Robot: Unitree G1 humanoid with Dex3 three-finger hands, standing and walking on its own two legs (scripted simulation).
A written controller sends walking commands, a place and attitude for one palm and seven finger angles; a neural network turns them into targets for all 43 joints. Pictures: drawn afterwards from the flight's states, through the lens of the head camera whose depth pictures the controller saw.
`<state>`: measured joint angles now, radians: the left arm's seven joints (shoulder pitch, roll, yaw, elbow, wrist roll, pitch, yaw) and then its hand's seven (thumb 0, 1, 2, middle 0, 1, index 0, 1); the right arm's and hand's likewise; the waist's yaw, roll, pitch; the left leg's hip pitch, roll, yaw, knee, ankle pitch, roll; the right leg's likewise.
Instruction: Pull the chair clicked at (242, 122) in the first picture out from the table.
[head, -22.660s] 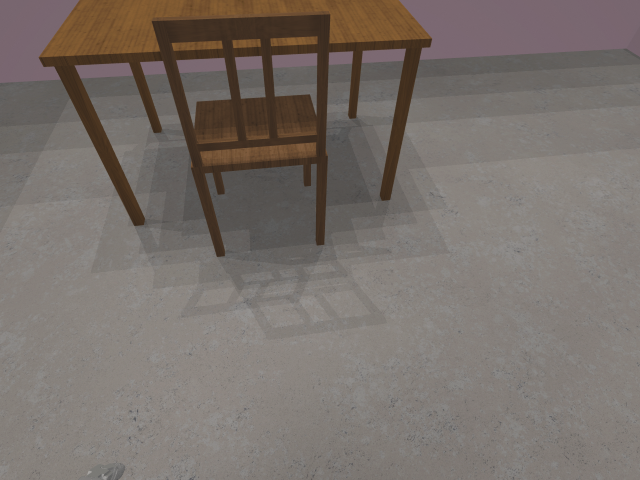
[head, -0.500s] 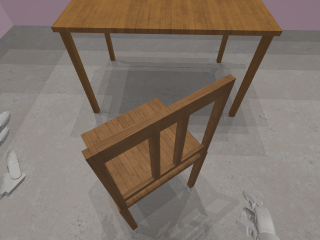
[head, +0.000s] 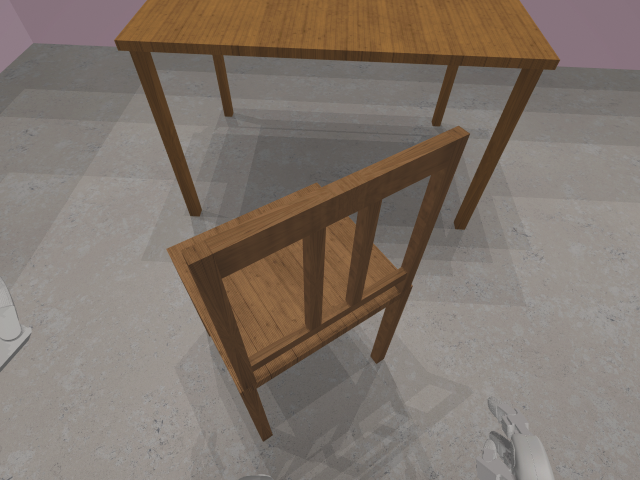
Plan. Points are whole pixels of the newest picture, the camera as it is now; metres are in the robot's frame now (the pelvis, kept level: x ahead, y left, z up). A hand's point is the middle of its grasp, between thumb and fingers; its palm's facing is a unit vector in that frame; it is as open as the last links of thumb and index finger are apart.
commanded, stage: step back with the hand held close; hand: left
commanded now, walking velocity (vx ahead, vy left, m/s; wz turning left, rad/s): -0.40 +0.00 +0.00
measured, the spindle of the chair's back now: (313, 283) +0.41 +0.04 -0.07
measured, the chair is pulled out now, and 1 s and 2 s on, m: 0.52 0.52 0.52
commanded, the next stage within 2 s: stop stepping back and stand still in 1.00 s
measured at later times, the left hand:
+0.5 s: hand (16, 334) +0.20 +0.27 +0.18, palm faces +0.47 -0.70 -0.54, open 7.4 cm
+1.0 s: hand (40, 406) +0.15 +0.21 +0.18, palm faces +0.38 -0.78 -0.50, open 7.5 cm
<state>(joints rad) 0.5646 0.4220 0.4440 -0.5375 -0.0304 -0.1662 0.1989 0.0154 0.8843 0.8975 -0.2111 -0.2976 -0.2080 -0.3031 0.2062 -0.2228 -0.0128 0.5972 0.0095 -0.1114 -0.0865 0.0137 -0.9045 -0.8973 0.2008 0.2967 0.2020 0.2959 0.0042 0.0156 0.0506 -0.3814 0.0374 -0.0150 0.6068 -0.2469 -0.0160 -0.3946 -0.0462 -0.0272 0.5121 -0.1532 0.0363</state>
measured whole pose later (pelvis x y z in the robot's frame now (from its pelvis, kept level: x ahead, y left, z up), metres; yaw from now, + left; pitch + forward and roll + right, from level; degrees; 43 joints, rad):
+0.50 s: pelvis -0.01 -0.01 -0.01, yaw +1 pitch +2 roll -1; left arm 0.55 0.47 0.52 -0.56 -0.02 -0.25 0.19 0.01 0.88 0.90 -0.21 -0.30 -0.21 -0.30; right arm 0.16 -0.18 -0.03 0.63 -0.01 -0.16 -0.08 0.01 -0.90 -0.90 0.20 0.30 0.20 0.30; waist 0.01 -0.01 0.06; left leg -0.45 0.04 -0.04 0.69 -0.28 -0.03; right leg -0.45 -0.03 -0.02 0.63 -0.22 0.03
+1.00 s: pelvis -0.07 -0.04 +0.00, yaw -1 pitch +3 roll -2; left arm 0.55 0.45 0.46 -0.60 -0.05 -0.27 0.16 0.02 0.89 0.90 -0.21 -0.30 -0.20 -0.30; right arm 0.16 -0.15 0.00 0.66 -0.03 -0.20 -0.03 0.01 -0.90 -0.90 0.20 0.30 0.20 0.30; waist 0.02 -0.02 0.07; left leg -0.43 0.08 -0.01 0.54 -0.15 -0.04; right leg -0.25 -0.01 -0.01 0.55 -0.33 -0.01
